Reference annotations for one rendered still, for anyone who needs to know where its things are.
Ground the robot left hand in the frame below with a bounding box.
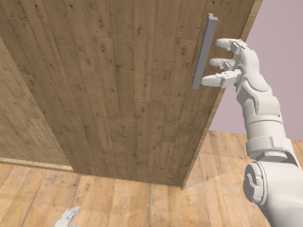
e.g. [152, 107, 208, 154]
[53, 206, 80, 227]

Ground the robot right hand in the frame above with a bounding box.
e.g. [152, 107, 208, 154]
[201, 38, 259, 88]

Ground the wardrobe door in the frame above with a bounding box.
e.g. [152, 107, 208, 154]
[0, 36, 71, 166]
[0, 0, 254, 187]

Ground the robot right forearm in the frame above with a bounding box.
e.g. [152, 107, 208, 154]
[236, 72, 303, 174]

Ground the handle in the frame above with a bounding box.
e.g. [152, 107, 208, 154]
[191, 13, 219, 90]

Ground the robot right upper arm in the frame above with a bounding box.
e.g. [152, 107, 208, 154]
[242, 161, 303, 227]

